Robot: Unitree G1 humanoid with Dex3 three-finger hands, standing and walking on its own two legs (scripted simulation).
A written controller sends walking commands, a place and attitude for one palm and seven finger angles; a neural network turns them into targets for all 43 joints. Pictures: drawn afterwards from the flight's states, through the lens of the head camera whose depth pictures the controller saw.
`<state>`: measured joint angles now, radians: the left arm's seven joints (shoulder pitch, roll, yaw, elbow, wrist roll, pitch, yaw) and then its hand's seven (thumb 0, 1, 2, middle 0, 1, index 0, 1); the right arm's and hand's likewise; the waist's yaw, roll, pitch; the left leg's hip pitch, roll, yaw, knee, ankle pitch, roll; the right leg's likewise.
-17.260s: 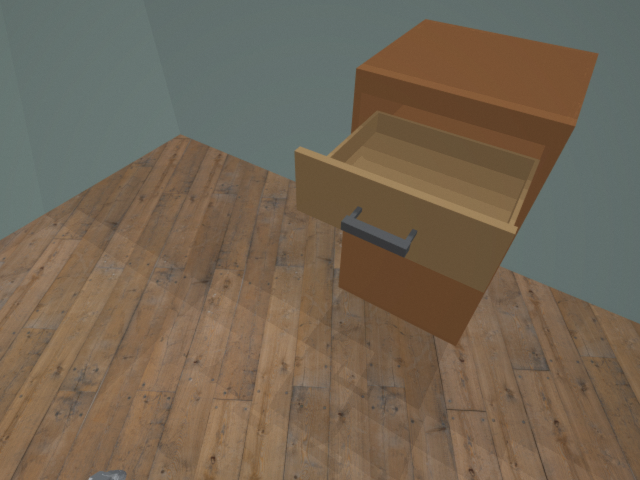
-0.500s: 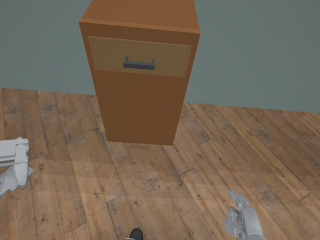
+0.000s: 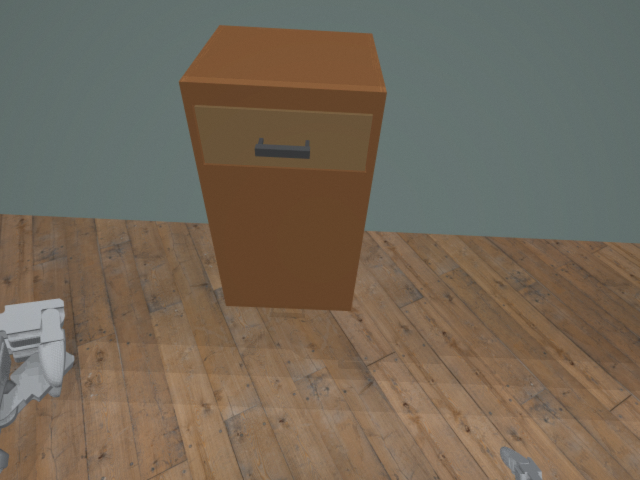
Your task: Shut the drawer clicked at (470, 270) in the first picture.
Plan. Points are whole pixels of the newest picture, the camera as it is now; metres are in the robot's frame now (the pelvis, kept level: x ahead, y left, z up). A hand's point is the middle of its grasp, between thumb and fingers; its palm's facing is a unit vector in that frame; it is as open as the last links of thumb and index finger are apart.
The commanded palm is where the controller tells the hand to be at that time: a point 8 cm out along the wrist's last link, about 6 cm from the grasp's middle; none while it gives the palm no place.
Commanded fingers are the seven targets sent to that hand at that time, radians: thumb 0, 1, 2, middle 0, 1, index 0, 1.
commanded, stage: stop stepping back and stand still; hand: left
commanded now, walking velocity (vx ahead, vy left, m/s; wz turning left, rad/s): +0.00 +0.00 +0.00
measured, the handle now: (283, 146) +0.88 +0.14 -0.03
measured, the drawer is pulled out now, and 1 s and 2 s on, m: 0.00 0.00 0.00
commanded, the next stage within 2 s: let the arm hang, fingers relaxed in 0.28 s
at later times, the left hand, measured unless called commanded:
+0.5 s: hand (105, 430) +0.18 +0.26 +0.00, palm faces +0.19 -0.87 -0.45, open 3.1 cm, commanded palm none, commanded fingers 0.00 0.90 0.90 -1.12 -1.30 -1.12 -1.30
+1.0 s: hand out of the picture -0.09 +0.19 -0.16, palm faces +0.06 -0.97 -0.25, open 5.7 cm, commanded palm none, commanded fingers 0.00 0.90 0.90 -0.20 -0.30 -0.20 -0.30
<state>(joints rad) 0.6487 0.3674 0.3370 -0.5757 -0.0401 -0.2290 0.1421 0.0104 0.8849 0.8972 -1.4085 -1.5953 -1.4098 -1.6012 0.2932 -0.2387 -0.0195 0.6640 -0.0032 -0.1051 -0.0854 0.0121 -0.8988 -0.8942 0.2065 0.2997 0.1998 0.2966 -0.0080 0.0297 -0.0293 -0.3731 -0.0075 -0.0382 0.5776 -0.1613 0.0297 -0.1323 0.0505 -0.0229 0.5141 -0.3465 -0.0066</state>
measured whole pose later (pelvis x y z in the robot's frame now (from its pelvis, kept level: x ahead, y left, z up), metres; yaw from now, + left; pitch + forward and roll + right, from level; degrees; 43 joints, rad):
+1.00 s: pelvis -0.02 -0.01 +0.01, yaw +2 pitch -2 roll -1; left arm 0.35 0.21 0.02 1.17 0.01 0.02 0.02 0.00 0.91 0.90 -0.49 -0.62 -0.49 -0.63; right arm 0.28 -0.17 -0.02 1.11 -0.01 0.03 -0.03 0.01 -0.90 -0.89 0.20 0.30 0.20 0.30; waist 0.00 0.03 0.07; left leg -0.30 -0.03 -0.05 0.44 -0.11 0.03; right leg -0.12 0.04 -0.03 0.42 -0.27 -0.03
